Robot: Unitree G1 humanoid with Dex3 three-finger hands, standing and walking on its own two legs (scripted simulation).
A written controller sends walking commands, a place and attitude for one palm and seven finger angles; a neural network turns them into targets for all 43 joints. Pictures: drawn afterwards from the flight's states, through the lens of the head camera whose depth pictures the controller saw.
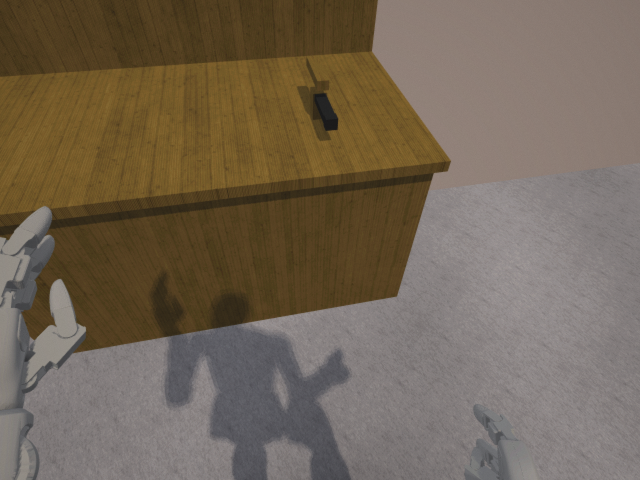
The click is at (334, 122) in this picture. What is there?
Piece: tap's lever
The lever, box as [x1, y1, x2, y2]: [323, 113, 337, 130]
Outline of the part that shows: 335,113 324,114 325,121 323,124 326,130 337,129 337,117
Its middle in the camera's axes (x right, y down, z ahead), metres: +0.02 -0.27 +0.88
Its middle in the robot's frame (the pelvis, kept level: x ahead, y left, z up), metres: +0.84 +0.03 +0.00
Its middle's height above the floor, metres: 0.78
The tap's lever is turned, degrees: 0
